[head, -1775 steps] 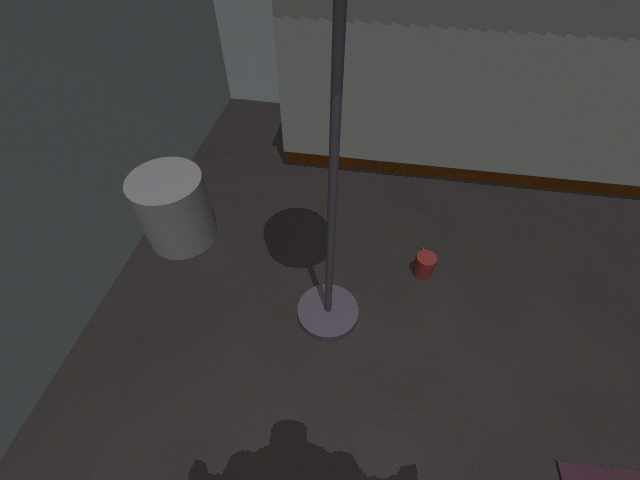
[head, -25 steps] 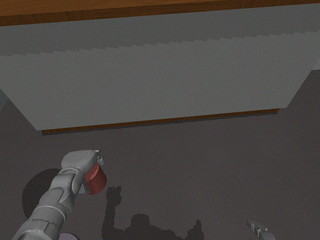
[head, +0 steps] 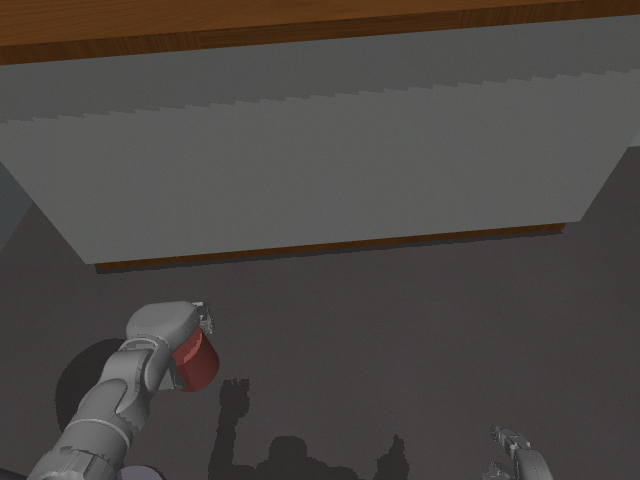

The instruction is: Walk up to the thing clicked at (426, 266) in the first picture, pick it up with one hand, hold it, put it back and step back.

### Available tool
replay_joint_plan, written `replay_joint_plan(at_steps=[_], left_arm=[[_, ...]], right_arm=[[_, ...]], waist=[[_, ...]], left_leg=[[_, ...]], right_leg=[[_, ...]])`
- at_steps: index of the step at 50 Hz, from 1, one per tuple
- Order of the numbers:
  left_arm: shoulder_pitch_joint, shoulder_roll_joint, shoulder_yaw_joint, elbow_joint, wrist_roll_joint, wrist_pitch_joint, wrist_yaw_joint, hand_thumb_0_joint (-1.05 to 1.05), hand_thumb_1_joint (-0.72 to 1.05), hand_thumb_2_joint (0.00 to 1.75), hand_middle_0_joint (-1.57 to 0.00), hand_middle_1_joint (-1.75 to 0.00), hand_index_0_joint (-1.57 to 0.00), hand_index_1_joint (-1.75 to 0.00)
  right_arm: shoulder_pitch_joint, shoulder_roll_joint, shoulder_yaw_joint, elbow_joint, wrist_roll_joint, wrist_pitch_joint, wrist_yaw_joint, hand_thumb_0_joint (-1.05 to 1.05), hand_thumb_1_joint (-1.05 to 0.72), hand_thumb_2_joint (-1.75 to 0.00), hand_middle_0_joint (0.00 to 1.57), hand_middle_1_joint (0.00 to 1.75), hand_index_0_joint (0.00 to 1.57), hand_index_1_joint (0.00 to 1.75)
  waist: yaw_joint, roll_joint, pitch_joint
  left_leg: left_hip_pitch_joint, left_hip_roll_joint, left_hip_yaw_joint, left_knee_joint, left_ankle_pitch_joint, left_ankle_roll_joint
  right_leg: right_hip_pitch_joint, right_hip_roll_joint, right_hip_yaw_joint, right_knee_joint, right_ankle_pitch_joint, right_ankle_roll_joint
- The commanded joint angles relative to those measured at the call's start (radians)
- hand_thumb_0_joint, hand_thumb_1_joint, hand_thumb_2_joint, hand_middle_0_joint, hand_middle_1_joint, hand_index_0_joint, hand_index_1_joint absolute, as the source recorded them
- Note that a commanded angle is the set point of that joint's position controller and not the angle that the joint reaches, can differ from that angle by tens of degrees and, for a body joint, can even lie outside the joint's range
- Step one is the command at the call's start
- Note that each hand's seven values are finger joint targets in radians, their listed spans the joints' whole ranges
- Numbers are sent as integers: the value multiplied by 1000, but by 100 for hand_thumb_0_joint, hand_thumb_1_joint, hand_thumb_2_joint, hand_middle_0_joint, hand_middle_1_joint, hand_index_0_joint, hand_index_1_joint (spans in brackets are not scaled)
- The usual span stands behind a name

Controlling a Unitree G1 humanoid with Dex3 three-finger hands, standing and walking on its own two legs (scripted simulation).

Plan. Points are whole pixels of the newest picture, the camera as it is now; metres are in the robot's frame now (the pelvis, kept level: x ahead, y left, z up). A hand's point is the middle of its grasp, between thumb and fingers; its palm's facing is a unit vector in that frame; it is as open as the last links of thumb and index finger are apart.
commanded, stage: hold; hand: left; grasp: from above
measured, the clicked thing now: (186, 345) +0.33 +0.23 -0.07
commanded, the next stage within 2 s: crouch in 0.86 s
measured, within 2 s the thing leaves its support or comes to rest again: neither
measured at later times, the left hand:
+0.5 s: hand (171, 352) +0.30 +0.23 -0.02, palm faces -0.43 -0.06 -0.90, open 10.2 cm
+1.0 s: hand (176, 349) +0.30 +0.22 -0.02, palm faces -0.44 -0.05 -0.90, open 10.2 cm
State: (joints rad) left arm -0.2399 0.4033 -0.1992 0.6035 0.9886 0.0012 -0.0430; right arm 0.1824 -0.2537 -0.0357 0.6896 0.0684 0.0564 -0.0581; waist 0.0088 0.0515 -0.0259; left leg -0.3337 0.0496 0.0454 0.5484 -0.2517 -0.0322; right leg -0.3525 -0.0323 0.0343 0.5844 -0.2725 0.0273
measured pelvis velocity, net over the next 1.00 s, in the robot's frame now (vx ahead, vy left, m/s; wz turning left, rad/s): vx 0.01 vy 0.00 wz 0.00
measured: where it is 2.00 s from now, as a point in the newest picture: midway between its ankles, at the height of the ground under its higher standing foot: outside the picture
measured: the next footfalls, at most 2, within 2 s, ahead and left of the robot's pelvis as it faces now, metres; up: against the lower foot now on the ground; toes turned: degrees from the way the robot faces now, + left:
none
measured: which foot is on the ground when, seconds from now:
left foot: down 0.00-1.00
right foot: down 0.00-1.00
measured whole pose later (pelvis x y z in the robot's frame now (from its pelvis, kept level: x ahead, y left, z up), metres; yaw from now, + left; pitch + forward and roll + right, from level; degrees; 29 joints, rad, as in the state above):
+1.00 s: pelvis +0.01 +0.00 +0.01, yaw +0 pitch +1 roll +1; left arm -0.23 0.40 -0.20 0.58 0.99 0.00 -0.06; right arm 0.18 -0.25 -0.03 0.68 0.07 0.08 -0.06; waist 0.02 0.06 -0.01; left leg -0.26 0.05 0.05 0.47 -0.23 -0.03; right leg -0.28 -0.03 0.04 0.51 -0.25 0.03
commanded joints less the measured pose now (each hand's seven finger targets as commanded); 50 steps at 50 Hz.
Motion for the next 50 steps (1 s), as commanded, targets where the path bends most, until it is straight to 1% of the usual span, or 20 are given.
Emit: replay_joint_plan(at_steps=[1,3,5,8,10,12,13,15,17,22,23,28,31,33,40,42,46,48,49,50], left_arm=[[-324,228,117,-204,-4,3,35,0,47,87,-77,-102,-83,-96],[-315,203,98,-199,-11,8,30,0,48,87,-77,-104,-84,-97],[-312,222,114,-220,-11,10,27,0,48,86,-77,-101,-83,-95],[-312,218,107,-224,-6,12,14,0,46,86,-75,-103,-82,-96],[-291,193,87,-221,-8,14,7,0,47,87,-77,-102,-82,-96],[-323,231,118,-262,-11,9,8,0,46,89,-76,-102,-82,-97],[-331,230,113,-245,-8,8,10,0,45,90,-76,-103,-81,-97],[-357,222,104,-251,-11,5,11,0,46,87,-76,-102,-82,-96],[-304,219,116,-231,-18,8,13,0,46,85,-76,-102,-82,-96],[-268,198,97,-222,-12,13,3,0,47,92,-79,-102,-84,-97],[-286,199,92,-228,-10,12,4,0,46,90,-78,-101,-83,-96],[-323,227,117,-242,-7,2,16,0,45,90,-76,-104,-82,-98],[-308,193,89,-228,-5,6,17,0,47,90,-78,-103,-83,-97],[-296,210,109,-249,-5,8,23,0,46,89,-77,-101,-82,-95],[-298,192,88,-204,-5,8,21,0,46,89,-78,-102,-83,-96],[-293,200,98,-222,-5,6,20,0,45,91,-78,-102,-83,-97],[-307,208,106,-209,-2,4,24,0,46,90,-79,-99,-83,-94],[-300,211,114,-201,-2,2,26,0,51,80,-77,-105,-86,-96],[-324,216,111,-218,3,-2,24,0,43,84,-69,-101,-78,-94],[-311,218,116,-215,4,-4,26,0,41,87,-72,-101,-78,-95]], right_arm=[[-89,-123,-39,-139,-3,-40,-13,0,-91,-90,20,30,20,30],[-96,-119,-36,-143,-3,-42,-12,0,-91,-90,20,30,20,30],[-104,-119,-34,-148,-1,-41,-13,0,-91,-90,20,30,20,30],[-105,-117,-34,-147,-2,-42,-13,0,-91,-90,20,30,20,30],[-105,-116,-33,-150,0,-41,-14,0,-91,-90,20,30,20,30],[-105,-118,-33,-150,1,-40,-15,0,-91,-90,20,30,20,30],[-99,-119,-33,-145,-1,-40,-16,0,-91,-90,20,30,20,30],[-106,-117,-29,-143,-1,-41,-17,0,-91,-90,20,30,20,30],[-114,-116,-30,-151,1,-40,-18,0,-91,-90,20,30,20,30],[-117,-112,-31,-155,1,-37,-15,0,-91,-90,20,30,20,30],[-110,-116,-31,-151,0,-36,-15,0,-91,-90,20,30,20,30],[-102,-117,-32,-146,0,-33,-16,0,-91,-90,20,30,20,30],[-107,-115,-32,-145,1,-31,-16,0,-91,-90,20,30,20,30],[-103,-118,-37,-147,2,-29,-15,0,-91,-90,20,30,20,30],[-99,-116,-36,-141,1,-21,-14,0,-91,-90,20,30,20,30],[-106,-119,-38,-149,2,-19,-14,0,-91,-90,20,30,20,30],[-100,-117,-36,-147,0,-18,-15,0,-91,-90,20,30,20,30],[-105,-114,-36,-148,0,-17,-16,0,-93,-92,20,30,20,30],[-99,-117,-37,-150,-1,-16,-16,0,-89,-90,20,30,20,30],[-105,-115,-36,-148,-2,-15,-16,0,-90,-90,20,30,20,30]], waist=[[9,-30,-235],[4,-46,-228],[13,-50,-221],[7,-42,-231],[8,-56,-235],[12,-35,-247],[2,-32,-247],[3,-34,-238],[16,-43,-218],[18,-47,-217],[4,-59,-227],[13,-31,-248],[7,-45,-236],[15,-30,-246],[5,-56,-228],[17,-41,-237],[10,-46,-228],[18,-34,-228],[9,-46,-239],[18,-45,-236]], left_leg=[[134,-61,9,-70,142,40],[134,-59,6,-76,140,41],[133,-63,9,-80,125,43],[146,-59,9,-88,132,43],[152,-60,9,-87,154,45],[167,-60,12,-90,164,43],[172,-58,10,-92,166,43],[172,-55,5,-98,159,42],[162,-59,9,-100,153,43],[172,-59,8,-107,169,41],[174,-58,8,-103,175,45],[189,-56,7,-106,198,40],[192,-55,6,-107,212,40],[198,-59,11,-108,219,40],[195,-57,10,-112,223,44],[202,-58,9,-113,229,42],[199,-58,14,-111,209,44],[196,-59,12,-114,217,41],[200,-59,14,-109,215,44],[199,-60,14,-109,217,44]], right_leg=[[66,54,-28,-121,120,-25],[65,56,-29,-123,119,-24],[70,52,-26,-137,102,-22],[78,53,-28,-137,110,-24],[85,53,-29,-135,134,-23],[94,53,-28,-137,142,-24],[91,55,-30,-137,146,-25],[87,58,-33,-139,137,-26],[92,55,-32,-149,129,-24],[101,55,-35,-152,139,-27],[100,55,-33,-150,153,-24],[109,58,-35,-145,169,-28],[102,59,-37,-147,182,-28],[118,54,-34,-149,195,-28],[117,54,-36,-153,204,-25],[121,52,-36,-154,203,-28],[117,51,-33,-161,189,-25],[119,52,-36,-159,190,-28],[120,51,-33,-161,193,-25],[125,51,-34,-161,193,-25]])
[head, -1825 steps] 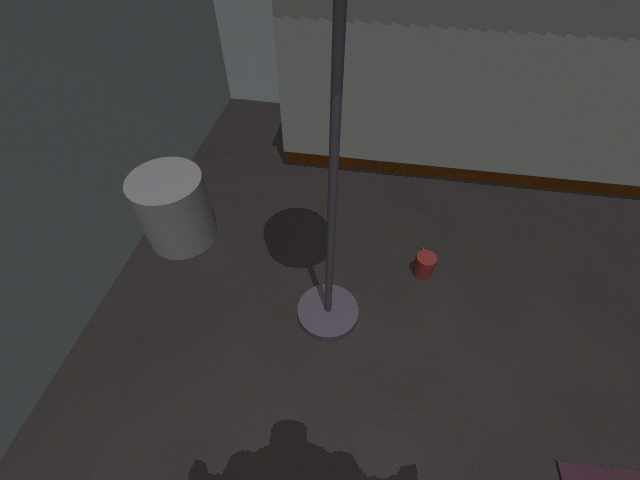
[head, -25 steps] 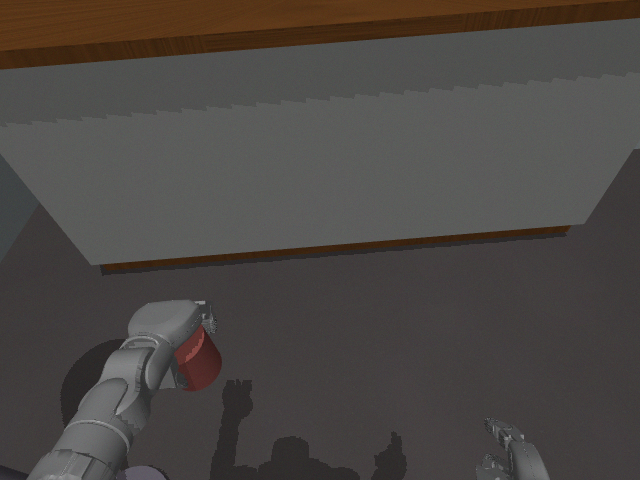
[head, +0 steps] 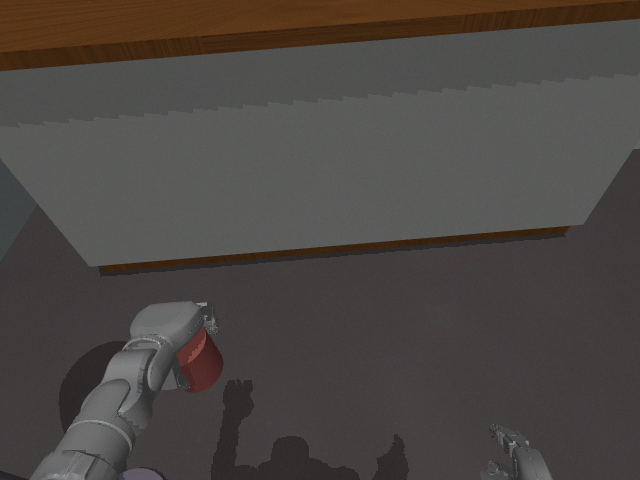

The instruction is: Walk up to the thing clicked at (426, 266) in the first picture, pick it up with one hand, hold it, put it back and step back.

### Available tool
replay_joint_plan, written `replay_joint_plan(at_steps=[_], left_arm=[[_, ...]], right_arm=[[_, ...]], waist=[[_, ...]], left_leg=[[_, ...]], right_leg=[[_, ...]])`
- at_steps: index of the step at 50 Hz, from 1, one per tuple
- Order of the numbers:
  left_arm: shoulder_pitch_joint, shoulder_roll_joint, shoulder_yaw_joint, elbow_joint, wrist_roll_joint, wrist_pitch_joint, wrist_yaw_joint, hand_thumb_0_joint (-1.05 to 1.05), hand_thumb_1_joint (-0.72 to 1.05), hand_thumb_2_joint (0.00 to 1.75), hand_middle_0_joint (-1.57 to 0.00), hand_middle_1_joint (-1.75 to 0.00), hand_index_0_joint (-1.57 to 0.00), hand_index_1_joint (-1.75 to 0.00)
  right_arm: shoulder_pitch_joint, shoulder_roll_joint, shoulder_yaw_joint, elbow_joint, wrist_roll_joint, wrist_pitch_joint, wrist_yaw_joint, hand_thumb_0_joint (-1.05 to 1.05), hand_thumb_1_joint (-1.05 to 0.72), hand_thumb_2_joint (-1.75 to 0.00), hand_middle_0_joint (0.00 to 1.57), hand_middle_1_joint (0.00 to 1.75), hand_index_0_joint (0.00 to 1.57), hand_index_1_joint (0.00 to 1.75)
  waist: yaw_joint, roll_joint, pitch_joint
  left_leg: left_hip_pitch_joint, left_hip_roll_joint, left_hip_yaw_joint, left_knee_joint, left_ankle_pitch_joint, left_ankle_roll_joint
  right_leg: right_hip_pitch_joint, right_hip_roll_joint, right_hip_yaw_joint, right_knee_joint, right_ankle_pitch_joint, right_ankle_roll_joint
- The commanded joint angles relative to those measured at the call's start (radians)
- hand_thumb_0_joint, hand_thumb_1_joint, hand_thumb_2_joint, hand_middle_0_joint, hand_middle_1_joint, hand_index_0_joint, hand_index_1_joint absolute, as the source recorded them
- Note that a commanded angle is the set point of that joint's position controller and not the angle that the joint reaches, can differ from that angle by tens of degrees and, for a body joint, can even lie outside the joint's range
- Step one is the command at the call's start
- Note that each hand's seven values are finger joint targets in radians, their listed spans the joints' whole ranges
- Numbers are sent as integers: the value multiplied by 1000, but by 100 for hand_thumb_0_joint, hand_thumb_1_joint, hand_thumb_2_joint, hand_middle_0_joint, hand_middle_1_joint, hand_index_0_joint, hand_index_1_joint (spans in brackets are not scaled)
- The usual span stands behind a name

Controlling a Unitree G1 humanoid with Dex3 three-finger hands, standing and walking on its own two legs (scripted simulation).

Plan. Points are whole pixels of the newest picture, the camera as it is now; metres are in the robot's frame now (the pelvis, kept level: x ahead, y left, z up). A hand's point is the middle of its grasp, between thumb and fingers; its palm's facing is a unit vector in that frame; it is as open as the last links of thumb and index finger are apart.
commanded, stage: crouch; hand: left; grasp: from above
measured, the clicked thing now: (190, 345) +0.33 +0.23 -0.07
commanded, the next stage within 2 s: none
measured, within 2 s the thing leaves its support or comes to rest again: neither
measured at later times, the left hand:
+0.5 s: hand (202, 375) +0.32 +0.23 -0.17, palm faces -0.42 +0.04 -0.91, open 10.2 cm
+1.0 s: hand (238, 393) +0.38 +0.23 -0.41, palm faces -0.44 +0.02 -0.90, open 10.1 cm
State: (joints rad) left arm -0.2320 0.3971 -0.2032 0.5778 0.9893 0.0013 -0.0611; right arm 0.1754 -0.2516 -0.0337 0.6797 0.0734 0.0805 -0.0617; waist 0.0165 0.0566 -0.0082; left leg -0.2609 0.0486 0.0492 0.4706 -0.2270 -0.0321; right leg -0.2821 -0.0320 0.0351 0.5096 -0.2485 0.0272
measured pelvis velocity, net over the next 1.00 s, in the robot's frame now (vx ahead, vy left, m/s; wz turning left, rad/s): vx -0.07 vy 0.02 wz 0.00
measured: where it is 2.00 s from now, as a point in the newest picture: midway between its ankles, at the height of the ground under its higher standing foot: outside the picture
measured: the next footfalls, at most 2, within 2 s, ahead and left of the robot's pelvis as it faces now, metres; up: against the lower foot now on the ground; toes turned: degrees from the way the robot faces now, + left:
none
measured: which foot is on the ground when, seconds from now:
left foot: down 0.00-1.00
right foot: down 0.00-1.00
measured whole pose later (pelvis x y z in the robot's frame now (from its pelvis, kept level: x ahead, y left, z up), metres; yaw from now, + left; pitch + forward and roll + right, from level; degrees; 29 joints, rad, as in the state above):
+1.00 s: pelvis -0.07 +0.02 -0.28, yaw +0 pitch +36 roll -3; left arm -0.82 0.49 -0.01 1.27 1.20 -0.08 0.34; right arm 0.23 -0.22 -0.04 0.74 -0.06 -0.02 0.02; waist -0.18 0.06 -0.20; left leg -1.86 0.05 -0.06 1.86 -0.63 -0.01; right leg -1.82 -0.02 0.03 1.82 -0.63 0.05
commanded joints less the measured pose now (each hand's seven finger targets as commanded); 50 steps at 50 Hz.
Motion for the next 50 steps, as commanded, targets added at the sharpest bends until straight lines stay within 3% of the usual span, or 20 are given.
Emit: replay_joint_plan(at_steps=[1,7,12,13,20,21,22,24,27,31,33,38,41,43,46,47,49,50], left_arm=[[-295,200,102,-153,6,-3,42,0,41,89,-73,-101,-78,-96],[-283,177,91,-67,20,-44,81,0,42,91,-75,-100,-79,-96],[-376,184,108,68,65,-82,197,0,45,87,-76,-101,-82,-95],[-395,157,89,107,78,-80,222,0,47,86,-78,-101,-83,-95],[-613,138,82,312,160,-73,391,0,51,94,-83,-105,-88,-100],[-629,151,90,352,169,-69,405,0,51,94,-83,-103,-88,-98],[-681,191,111,341,174,-69,419,0,50,92,-82,-104,-87,-99],[-695,187,114,416,176,-56,438,0,51,96,-83,-103,-88,-99],[-745,170,110,477,170,-46,451,0,48,96,-82,-101,-86,-97],[-791,233,154,443,161,-36,457,0,49,93,-83,-99,-87,-95],[-790,217,152,484,162,-25,453,0,48,92,-82,-99,-86,-95],[-863,278,195,508,172,-27,442,0,46,86,-80,-95,-84,-90],[-846,248,194,567,166,-38,432,0,46,84,-79,-95,-84,-89],[-927,324,219,509,182,-57,432,0,49,84,-81,-93,-86,-88],[-930,323,221,550,199,-73,440,0,49,87,-82,-93,-87,-89],[-960,349,234,537,200,-79,445,0,50,87,-82,-95,-87,-90],[-964,383,253,549,218,-80,457,0,49,89,-82,-94,-87,-90],[-987,372,246,541,217,-84,460,0,50,89,-83,-95,-88,-90]], right_arm=[[-92,-116,-39,-137,-6,-40,-12,0,-90,-90,20,30,20,30],[-72,-119,-42,-125,-11,-32,-11,0,-90,-90,20,30,20,30],[-39,-124,-50,-87,-33,-25,-1,0,-90,-90,20,30,20,30],[-22,-126,-54,-80,-37,-25,3,0,-90,-90,20,30,20,30],[73,-144,-87,-50,-70,-38,33,0,-91,-90,20,30,20,30],[86,-151,-89,-48,-72,-43,36,0,-91,-90,20,30,20,30],[95,-153,-91,-44,-76,-48,36,0,-91,-90,20,30,20,30],[108,-156,-94,-40,-82,-55,35,0,-91,-90,20,30,20,30],[132,-158,-97,-28,-92,-71,31,0,-91,-90,20,30,20,30],[154,-169,-106,-28,-105,-86,27,0,-90,-90,20,30,20,30],[159,-168,-107,-21,-108,-88,26,0,-91,-90,20,30,20,30],[174,-175,-100,-4,-122,-99,32,0,-90,-90,20,30,20,30],[183,-179,-95,-5,-129,-109,43,0,-90,-90,20,30,20,30],[185,-184,-95,-6,-131,-114,47,0,-90,-90,20,30,20,30],[185,-183,-83,0,-138,-122,56,0,-90,-90,20,30,20,30],[189,-185,-79,2,-141,-127,60,0,-90,-90,20,30,20,30],[195,-191,-74,9,-148,-131,67,0,-90,-90,20,30,20,30],[194,-188,-72,12,-151,-132,73,0,-90,-90,20,30,20,30]], waist=[[-3,-75,-243],[-19,-105,-204],[-46,-91,-210],[-62,-92,-224],[-101,-41,-405],[-111,-36,-429],[-102,-7,-469],[-114,-7,-497],[-134,8,-552],[-130,54,-710],[-147,41,-706],[-165,77,-735],[-189,42,-701],[-183,92,-783],[-202,87,-773],[-208,94,-780],[-201,123,-828],[-207,142,-834]], left_leg=[[118,-60,12,-27,196,48],[77,-61,7,-8,162,47],[-37,-66,5,98,105,39],[-60,-64,5,132,104,37],[-388,-58,0,464,8,29],[-437,-53,-7,504,-1,32],[-471,-53,-11,539,-6,31],[-545,-50,-18,602,-40,33],[-667,-46,-34,685,-107,35],[-753,-40,-48,808,-132,36],[-814,-35,-56,854,-145,38],[-942,-29,-83,967,-191,38],[-1048,-33,-97,1022,-282,39],[-1045,-36,-95,1071,-285,38],[-1131,-42,-93,1137,-323,41],[-1143,-41,-98,1156,-325,42],[-1139,-41,-98,1197,-293,38],[-1148,-40,-90,1217,-276,39]], right_leg=[[48,48,-32,-85,183,-21],[-6,47,-35,-70,147,-23],[-125,43,-35,24,102,-25],[-161,43,-34,55,105,-26],[-456,43,-34,352,34,-35],[-498,46,-37,398,25,-37],[-528,46,-41,438,14,-39],[-613,50,-49,503,-21,-44],[-723,53,-61,597,-80,-51],[-821,50,-69,734,-104,-57],[-886,52,-76,788,-115,-58],[-1057,51,-92,926,-159,-64],[-1149,47,-99,981,-235,-63],[-1183,50,-101,1027,-243,-66],[-1253,49,-102,1077,-273,-64],[-1278,48,-106,1096,-277,-63],[-1310,47,-111,1144,-254,-66],[-1317,48,-112,1156,-238,-65]])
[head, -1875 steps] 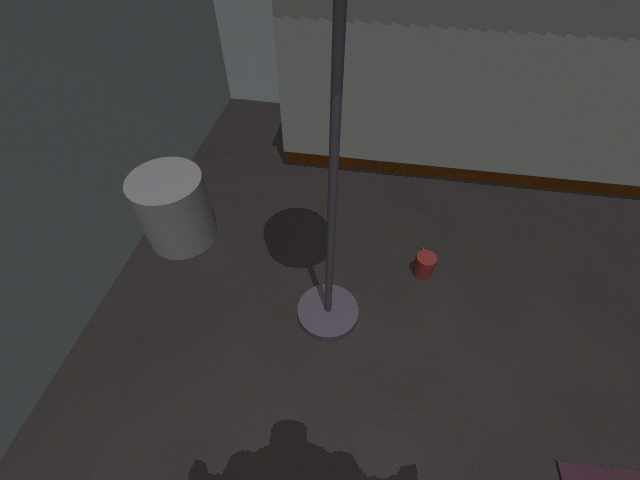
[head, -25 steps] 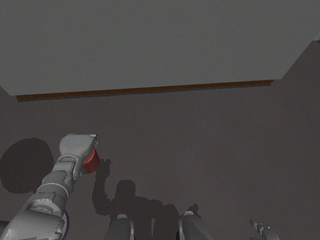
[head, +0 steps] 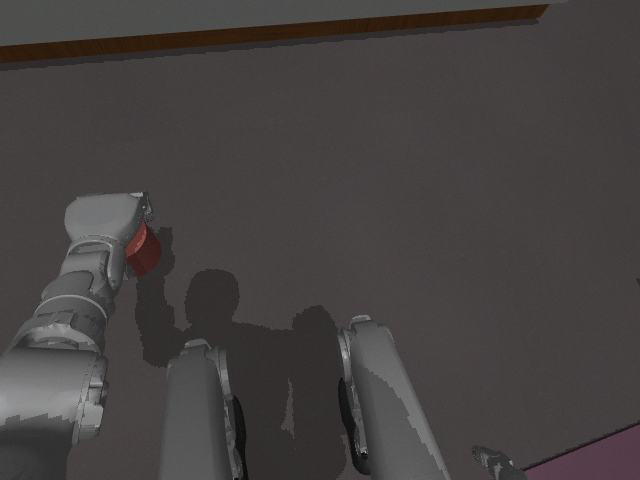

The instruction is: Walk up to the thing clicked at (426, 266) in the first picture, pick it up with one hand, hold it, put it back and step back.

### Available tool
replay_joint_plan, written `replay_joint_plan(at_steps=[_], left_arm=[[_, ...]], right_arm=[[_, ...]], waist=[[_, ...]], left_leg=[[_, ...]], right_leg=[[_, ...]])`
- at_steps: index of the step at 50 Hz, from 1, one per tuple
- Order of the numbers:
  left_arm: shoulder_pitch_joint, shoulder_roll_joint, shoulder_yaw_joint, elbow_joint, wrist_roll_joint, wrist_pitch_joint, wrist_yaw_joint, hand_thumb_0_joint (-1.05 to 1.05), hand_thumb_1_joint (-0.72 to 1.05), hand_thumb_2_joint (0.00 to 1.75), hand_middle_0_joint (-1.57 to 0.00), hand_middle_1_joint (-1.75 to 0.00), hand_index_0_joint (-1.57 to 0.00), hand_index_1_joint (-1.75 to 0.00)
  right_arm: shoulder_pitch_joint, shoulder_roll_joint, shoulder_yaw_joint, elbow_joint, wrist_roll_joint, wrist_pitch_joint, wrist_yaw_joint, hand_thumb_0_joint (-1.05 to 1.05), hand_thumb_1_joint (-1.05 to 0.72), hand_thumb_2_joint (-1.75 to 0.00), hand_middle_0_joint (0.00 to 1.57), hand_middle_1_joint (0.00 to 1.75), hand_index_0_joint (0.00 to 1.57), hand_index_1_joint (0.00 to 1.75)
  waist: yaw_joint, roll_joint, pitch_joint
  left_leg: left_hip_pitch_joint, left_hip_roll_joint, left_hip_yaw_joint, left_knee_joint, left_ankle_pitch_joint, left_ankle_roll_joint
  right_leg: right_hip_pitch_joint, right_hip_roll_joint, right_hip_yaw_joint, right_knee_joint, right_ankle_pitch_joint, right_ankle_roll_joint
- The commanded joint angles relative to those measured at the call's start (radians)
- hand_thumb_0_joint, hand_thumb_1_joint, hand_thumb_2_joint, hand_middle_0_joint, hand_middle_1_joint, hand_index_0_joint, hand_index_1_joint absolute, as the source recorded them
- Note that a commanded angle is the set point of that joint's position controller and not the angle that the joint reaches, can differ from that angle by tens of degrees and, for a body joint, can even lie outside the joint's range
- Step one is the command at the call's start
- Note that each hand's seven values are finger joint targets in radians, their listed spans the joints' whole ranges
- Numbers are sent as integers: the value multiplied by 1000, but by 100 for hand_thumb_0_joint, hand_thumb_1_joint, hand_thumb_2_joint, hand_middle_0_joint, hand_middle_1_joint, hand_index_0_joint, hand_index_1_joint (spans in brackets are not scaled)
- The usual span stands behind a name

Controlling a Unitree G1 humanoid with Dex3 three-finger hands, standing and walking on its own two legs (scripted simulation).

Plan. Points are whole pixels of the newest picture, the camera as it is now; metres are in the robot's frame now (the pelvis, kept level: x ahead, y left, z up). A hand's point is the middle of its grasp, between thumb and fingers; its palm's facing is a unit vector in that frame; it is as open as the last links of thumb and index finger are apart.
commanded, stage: crouch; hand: left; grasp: from above
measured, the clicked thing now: (125, 233) +0.48 +0.23 -0.17
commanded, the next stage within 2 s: lower in 1.08 s
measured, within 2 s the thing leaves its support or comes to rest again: neither
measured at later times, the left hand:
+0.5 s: hand (140, 248) +0.48 +0.23 -0.24, palm faces -0.44 -0.02 -0.90, open 10.1 cm
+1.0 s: hand (149, 251) +0.49 +0.23 -0.30, palm faces -0.45 -0.02 -0.89, open 10.1 cm
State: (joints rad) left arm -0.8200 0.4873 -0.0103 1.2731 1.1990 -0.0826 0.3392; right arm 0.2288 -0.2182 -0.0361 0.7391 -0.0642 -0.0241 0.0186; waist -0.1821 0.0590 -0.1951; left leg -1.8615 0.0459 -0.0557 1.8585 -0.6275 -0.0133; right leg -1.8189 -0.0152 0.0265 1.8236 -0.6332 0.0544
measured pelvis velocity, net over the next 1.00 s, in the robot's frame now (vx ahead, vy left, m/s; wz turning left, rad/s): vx -0.01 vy -0.01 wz -0.06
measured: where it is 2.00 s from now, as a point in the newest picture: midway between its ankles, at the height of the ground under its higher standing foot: (298, 452)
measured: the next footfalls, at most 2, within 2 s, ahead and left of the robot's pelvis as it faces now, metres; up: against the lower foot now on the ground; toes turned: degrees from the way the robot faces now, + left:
none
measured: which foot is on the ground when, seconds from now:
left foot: down 0.00-1.00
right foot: down 0.00-1.00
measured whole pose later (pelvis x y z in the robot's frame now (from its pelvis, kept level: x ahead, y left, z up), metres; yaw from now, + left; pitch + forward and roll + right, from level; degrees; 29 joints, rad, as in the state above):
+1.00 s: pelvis -0.01 -0.01 -0.15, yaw -3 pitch +35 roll -6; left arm -1.06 0.69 0.04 1.49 1.24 -0.14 0.35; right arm 0.18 -0.25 0.06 0.74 -0.12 -0.03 0.11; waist -0.26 0.01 -0.06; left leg -2.28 0.02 -0.15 2.33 -0.66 -0.04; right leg -2.22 0.02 0.00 2.27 -0.67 0.06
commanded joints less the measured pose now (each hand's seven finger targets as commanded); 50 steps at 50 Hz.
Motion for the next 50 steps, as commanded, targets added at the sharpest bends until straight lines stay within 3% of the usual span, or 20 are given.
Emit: replay_joint_plan(at_steps=[1,2,3,5,7,10,14,16,18,20,23,26,37,43,44,46,47,50], left_arm=[[-400,264,50,-142,5,1,59,0,49,91,-82,-97,-86,-92],[-435,279,51,-164,0,1,63,0,48,92,-81,-97,-86,-92],[-410,254,45,-120,-4,6,62,0,47,91,-80,-98,-85,-93],[-462,298,58,-152,0,3,59,0,43,92,-79,-96,-83,-92],[-429,278,48,-112,-5,6,52,0,46,93,-80,-99,-85,-94],[-488,315,58,-159,-5,1,41,0,46,94,-80,-99,-84,-95],[-473,312,52,-98,-4,-1,31,0,47,94,-81,-99,-85,-95],[-494,367,73,-115,0,-8,28,0,44,93,-79,-98,-83,-94],[-481,342,65,-73,0,-8,25,0,47,92,-79,-100,-84,-95],[-531,357,64,-94,-3,-19,26,0,45,91,-79,-98,-83,-93],[-502,368,63,-32,2,-23,22,0,46,89,-78,-100,-83,-94],[-546,386,67,-46,7,-32,25,0,45,87,-77,-98,-83,-93],[-594,411,64,34,19,-50,37,0,43,86,-75,-96,-80,-91],[-604,431,74,27,30,-54,50,0,47,93,-80,-97,-84,-93],[-613,448,82,30,31,-54,52,0,48,92,-80,-98,-84,-93],[-603,411,61,69,28,-50,51,0,49,89,-81,-95,-85,-91],[-634,437,65,52,30,-56,51,0,47,92,-82,-95,-85,-92],[-591,446,73,71,34,-57,52,0,50,91,-83,-95,-86,-91]], right_arm=[[149,-228,-69,-43,-16,-31,-2,0,-90,-90,20,30,20,30],[141,-225,-67,-41,-18,-32,2,0,-90,-90,20,30,20,30],[146,-225,-66,-35,-21,-34,5,0,-91,-90,20,30,20,30],[152,-235,-66,-30,-23,-35,10,0,-91,-90,20,30,20,30],[153,-229,-62,-31,-29,-35,20,0,-91,-90,20,30,20,30],[149,-230,-62,-27,-32,-33,26,0,-91,-90,20,30,20,30],[152,-234,-58,-24,-38,-22,37,0,-91,-90,20,30,20,30],[142,-237,-54,-26,-38,-17,41,0,-91,-90,20,30,20,30],[143,-237,-52,-26,-43,-14,46,0,-91,-90,20,30,20,30],[134,-238,-49,-25,-43,-12,50,0,-91,-90,20,30,20,30],[135,-241,-44,-24,-46,-8,56,0,-91,-90,20,30,20,30],[125,-246,-42,-22,-47,-6,58,0,-91,-90,20,30,20,30],[135,-265,-14,-9,-55,-5,63,0,-90,-90,20,30,20,30],[158,-270,6,-7,-62,-9,71,0,-91,-90,20,30,20,30],[156,-277,7,-11,-62,-10,71,0,-91,-90,20,30,20,30],[145,-272,11,-11,-63,-11,74,0,-91,-90,20,30,20,30],[149,-279,14,-7,-63,-11,74,0,-91,-90,20,30,20,30],[148,-276,22,-12,-68,-12,79,0,-91,-90,20,30,20,30]], waist=[[-23,129,-643],[-18,152,-654],[-28,137,-639],[-28,162,-685],[-39,148,-666],[-32,186,-719],[-50,138,-662],[-31,170,-677],[-47,150,-637],[-48,173,-643],[-51,129,-615],[-44,181,-625],[-75,197,-582],[-85,221,-594],[-83,218,-597],[-94,229,-549],[-100,221,-560],[-89,230,-567]], left_leg=[[439,-37,6,-155,126,20],[425,-38,12,-142,123,20],[420,-38,14,-122,131,22],[399,-39,24,-86,148,22],[366,-38,34,-46,170,26],[362,-37,36,-3,199,23],[270,-33,46,59,192,33],[251,-34,50,76,194,31],[228,-33,47,89,171,33],[194,-35,52,109,155,34],[145,-33,52,140,143,41],[149,-34,48,140,123,34],[112,-37,32,192,77,32],[107,-37,35,227,130,32],[115,-36,28,223,126,31],[105,-35,25,224,102,28],[87,-34,25,236,93,32],[76,-37,32,253,108,32]], right_leg=[[201,28,-111,-140,151,-91],[193,30,-111,-126,150,-92],[176,27,-112,-120,160,-88],[179,31,-113,-89,177,-89],[186,32,-117,-68,199,-85],[170,33,-117,-22,225,-86],[161,41,-116,-2,240,-76],[161,44,-113,26,237,-79],[131,45,-120,36,214,-78],[128,49,-118,53,202,-79],[124,53,-120,67,194,-75],[78,55,-133,103,162,-85],[-31,54,-155,169,119,-90],[-16,52,-163,201,176,-87],[-30,53,-168,204,171,-88],[-69,56,-172,213,149,-93],[-59,58,-172,209,145,-90],[-37,59,-170,223,158,-88]])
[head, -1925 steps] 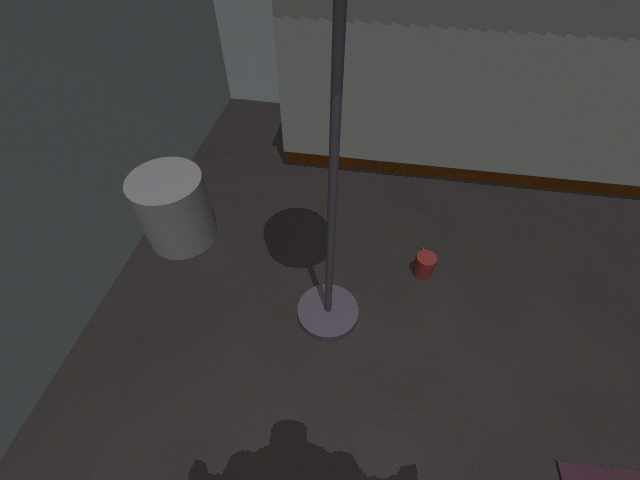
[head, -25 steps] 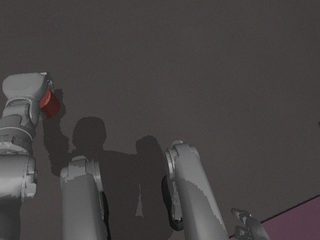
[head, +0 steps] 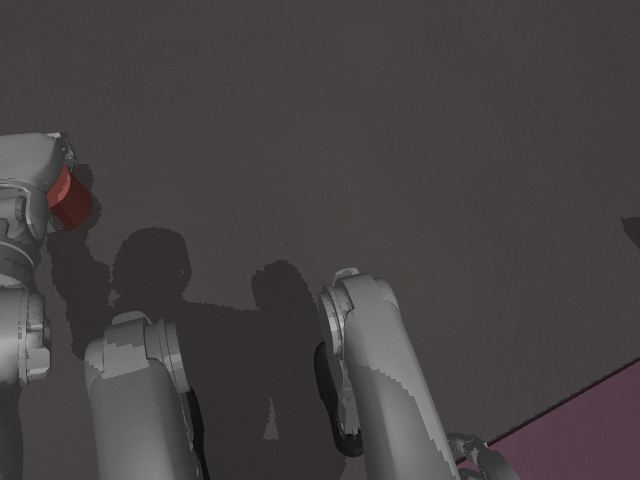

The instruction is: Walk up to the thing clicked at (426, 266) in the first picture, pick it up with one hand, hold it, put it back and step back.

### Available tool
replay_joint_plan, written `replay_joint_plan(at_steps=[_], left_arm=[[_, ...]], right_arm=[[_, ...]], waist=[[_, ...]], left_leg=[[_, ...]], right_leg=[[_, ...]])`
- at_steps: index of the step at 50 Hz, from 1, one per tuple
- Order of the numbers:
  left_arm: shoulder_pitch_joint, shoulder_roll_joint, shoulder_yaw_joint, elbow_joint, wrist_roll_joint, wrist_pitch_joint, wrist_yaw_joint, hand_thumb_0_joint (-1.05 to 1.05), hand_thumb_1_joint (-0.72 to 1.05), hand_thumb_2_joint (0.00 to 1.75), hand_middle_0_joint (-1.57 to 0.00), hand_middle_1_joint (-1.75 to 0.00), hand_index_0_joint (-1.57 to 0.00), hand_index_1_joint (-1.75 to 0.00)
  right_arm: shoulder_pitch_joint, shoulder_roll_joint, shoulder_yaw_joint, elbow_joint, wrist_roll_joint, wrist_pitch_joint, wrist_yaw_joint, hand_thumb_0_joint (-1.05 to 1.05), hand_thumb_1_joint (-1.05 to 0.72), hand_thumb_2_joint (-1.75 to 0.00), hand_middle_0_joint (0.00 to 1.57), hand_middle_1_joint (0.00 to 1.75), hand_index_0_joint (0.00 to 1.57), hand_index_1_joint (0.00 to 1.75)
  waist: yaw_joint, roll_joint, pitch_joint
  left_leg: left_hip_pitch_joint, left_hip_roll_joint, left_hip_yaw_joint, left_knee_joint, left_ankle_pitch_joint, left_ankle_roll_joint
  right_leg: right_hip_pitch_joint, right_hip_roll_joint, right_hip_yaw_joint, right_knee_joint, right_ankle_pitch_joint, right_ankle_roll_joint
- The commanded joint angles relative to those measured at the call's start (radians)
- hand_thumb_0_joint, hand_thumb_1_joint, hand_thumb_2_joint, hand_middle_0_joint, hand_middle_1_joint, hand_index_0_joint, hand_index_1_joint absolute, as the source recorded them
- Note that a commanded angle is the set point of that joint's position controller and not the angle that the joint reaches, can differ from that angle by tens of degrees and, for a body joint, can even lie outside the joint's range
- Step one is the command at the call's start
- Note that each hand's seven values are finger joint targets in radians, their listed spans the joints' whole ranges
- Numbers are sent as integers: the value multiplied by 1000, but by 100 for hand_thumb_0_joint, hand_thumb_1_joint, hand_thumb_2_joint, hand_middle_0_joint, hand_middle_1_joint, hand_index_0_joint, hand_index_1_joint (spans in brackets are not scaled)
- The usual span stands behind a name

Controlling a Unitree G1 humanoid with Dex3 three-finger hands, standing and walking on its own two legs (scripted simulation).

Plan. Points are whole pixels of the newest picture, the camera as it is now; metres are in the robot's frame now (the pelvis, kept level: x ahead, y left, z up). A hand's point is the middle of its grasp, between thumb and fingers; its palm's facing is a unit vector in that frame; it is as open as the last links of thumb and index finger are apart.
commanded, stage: crouch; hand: left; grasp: from above
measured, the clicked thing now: (45, 182) +0.52 +0.27 -0.19
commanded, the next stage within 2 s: lower in 0.08 s
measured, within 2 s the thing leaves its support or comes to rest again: rests again in 1.22 s
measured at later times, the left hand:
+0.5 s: hand (53, 205) +0.49 +0.26 -0.19, palm faces -0.46 -0.05 -0.88, open 10.1 cm
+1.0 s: hand (68, 211) +0.50 +0.26 -0.24, palm faces -0.47 -0.07 -0.88, open 10.1 cm
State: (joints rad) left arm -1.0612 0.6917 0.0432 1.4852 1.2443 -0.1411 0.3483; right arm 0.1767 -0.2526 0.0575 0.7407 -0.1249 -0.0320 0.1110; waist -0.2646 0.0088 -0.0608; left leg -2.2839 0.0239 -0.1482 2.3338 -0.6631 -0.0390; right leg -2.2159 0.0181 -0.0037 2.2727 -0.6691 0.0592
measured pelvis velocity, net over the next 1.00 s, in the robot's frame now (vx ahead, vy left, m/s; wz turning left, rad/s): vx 0.01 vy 0.00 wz -0.06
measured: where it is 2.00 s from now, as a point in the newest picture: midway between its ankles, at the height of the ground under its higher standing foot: (270, 440)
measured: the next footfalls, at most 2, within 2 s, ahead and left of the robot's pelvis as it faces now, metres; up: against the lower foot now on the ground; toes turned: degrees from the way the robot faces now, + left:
none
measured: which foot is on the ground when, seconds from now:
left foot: down 0.00-1.00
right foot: down 0.00-1.00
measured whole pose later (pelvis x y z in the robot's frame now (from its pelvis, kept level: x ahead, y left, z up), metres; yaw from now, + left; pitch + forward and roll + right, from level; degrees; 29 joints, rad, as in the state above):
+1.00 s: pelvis +0.01 +0.00 -0.04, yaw -4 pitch +33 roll -9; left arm -1.07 0.82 0.10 1.60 1.28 -0.18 0.47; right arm 0.15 -0.28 0.16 0.71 -0.20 -0.10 0.16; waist -0.33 -0.04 0.05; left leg -2.37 0.02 -0.22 2.49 -0.70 -0.05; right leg -2.28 0.04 -0.05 2.38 -0.69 0.07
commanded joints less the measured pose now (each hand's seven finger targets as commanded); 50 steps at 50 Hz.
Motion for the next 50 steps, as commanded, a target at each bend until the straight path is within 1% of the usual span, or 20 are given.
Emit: replay_joint_plan(at_steps=[1,7,10,12,13,16,19,23,25,27,29,31,32,33,36,37,42,44,47,50], left_arm=[[-369,252,23,-150,-10,0,42,0,51,92,-84,-95,-88,-92],[-370,259,19,-135,-10,-8,47,0,52,90,-84,-94,-88,-91],[-369,280,29,-169,-2,-11,52,0,48,91,-83,-94,-86,-91],[-332,227,0,-81,-11,-4,51,0,45,93,-82,-95,-85,-93],[-384,239,4,-110,-10,-10,56,0,43,94,-81,-95,-83,-92],[-375,279,18,-80,-3,-17,66,0,44,88,-80,-94,-84,-90],[-376,266,15,-67,11,-23,75,0,47,89,-83,-93,-86,-90],[-386,314,41,-87,23,-35,101,0,47,88,-82,-93,-85,-90],[-368,286,31,-56,24,-32,109,0,49,89,-84,-93,-87,-90],[-376,303,35,-71,25,-33,119,0,47,88,-83,-93,-86,-90],[-356,333,57,-63,22,-28,128,0,48,88,-83,-94,-86,-91],[-352,322,47,-72,25,-26,130,0,48,90,-84,-95,-87,-92],[-367,322,53,-74,27,-23,132,0,51,92,-85,-95,-88,-92],[-365,330,54,-82,20,-23,136,0,50,89,-84,-95,-87,-92],[-336,321,54,-19,21,-20,136,0,45,90,-81,-91,-84,-88],[-332,313,39,-7,18,-20,133,0,45,90,-81,-90,-84,-87],[-336,374,75,-50,18,-34,147,0,48,91,-83,-92,-85,-89],[-322,341,59,-6,16,-35,149,0,49,91,-84,-92,-87,-89],[-329,372,72,-24,22,-41,164,0,49,93,-84,-92,-86,-89],[-311,356,64,18,28,-39,177,0,50,91,-84,-92,-87,-89]], right_arm=[[207,-247,-71,-12,-8,-5,-13,0,-91,-90,20,30,20,30],[202,-255,-63,-16,-12,-8,-11,0,-91,-90,20,30,20,30],[203,-255,-59,-14,-11,-4,-11,0,-91,-90,20,30,20,30],[198,-252,-53,-12,-13,-7,-6,0,-91,-90,20,30,20,30],[203,-258,-48,-6,-16,-5,-8,0,-91,-90,20,30,20,30],[193,-262,-37,-9,-23,-12,-6,0,-91,-90,20,30,20,30],[192,-266,-29,-15,-28,-16,-3,0,-91,-90,20,30,20,30],[196,-279,-25,-25,-35,-21,-1,0,-91,-90,20,30,20,30],[198,-278,-24,-24,-41,-28,3,0,-91,-90,20,30,20,30],[197,-276,-16,-25,-46,-29,6,0,-91,-90,20,30,20,30],[204,-286,-17,-24,-48,-33,8,0,-91,-90,20,30,20,30],[198,-280,-11,-21,-52,-37,12,0,-91,-90,20,30,20,30],[204,-287,-13,-22,-54,-37,13,0,-91,-90,20,30,20,30],[196,-286,-11,-25,-50,-37,12,0,-91,-90,20,30,20,30],[208,-291,-5,-21,-60,-44,19,0,-90,-90,20,30,20,30],[198,-287,-1,-19,-60,-45,22,0,-90,-90,20,30,20,30],[200,-301,8,-21,-67,-55,29,0,-90,-90,20,30,20,30],[193,-297,13,-23,-69,-59,34,0,-90,-90,20,30,20,30],[192,-305,19,-24,-71,-63,36,0,-90,-90,20,30,20,30],[187,-307,24,-29,-78,-67,41,0,-90,-90,20,30,20,30]], waist=[[-13,260,-708],[-23,274,-669],[-9,283,-722],[-34,249,-647],[-43,237,-664],[-31,269,-642],[-44,290,-632],[-43,330,-655],[-58,322,-631],[-66,317,-654],[-54,311,-651],[-51,351,-663],[-66,339,-663],[-51,355,-666],[-80,295,-601],[-77,293,-596],[-63,324,-636],[-83,313,-599],[-79,333,-615],[-90,339,-599]], left_leg=[[496,-13,121,-219,144,61],[475,-13,115,-208,115,60],[478,-16,120,-196,148,60],[449,-12,116,-188,138,63],[441,-12,111,-176,146,66],[427,-14,109,-167,144,63],[450,-15,102,-165,141,58],[469,-17,97,-157,143,53],[473,-15,94,-146,145,53],[448,-13,97,-126,160,59],[438,-14,98,-123,159,60],[459,-10,95,-123,168,54],[470,-12,90,-117,174,54],[465,-11,91,-121,171,53],[406,-12,89,-104,150,61],[394,-8,87,-95,149,62],[424,-8,82,-92,174,57],[410,-5,80,-79,169,59],[425,-4,73,-81,183,56],[429,-2,69,-74,180,55]], right_leg=[[364,27,-142,-230,195,-90],[334,28,-150,-224,172,-90],[366,29,-145,-213,207,-87],[344,31,-149,-212,203,-86],[347,33,-151,-212,218,-82],[333,33,-153,-194,211,-84],[299,31,-166,-174,203,-88],[293,29,-172,-156,206,-89],[276,30,-177,-148,210,-89],[313,35,-171,-151,234,-81],[310,30,-172,-148,231,-79],[309,35,-175,-134,238,-84],[298,33,-182,-130,243,-83],[294,36,-180,-129,240,-85],[303,36,-183,-135,229,-78],[306,42,-180,-134,231,-77],[332,43,-189,-120,247,-79],[320,46,-191,-117,251,-77],[321,49,-198,-112,259,-78],[314,50,-201,-106,265,-77]])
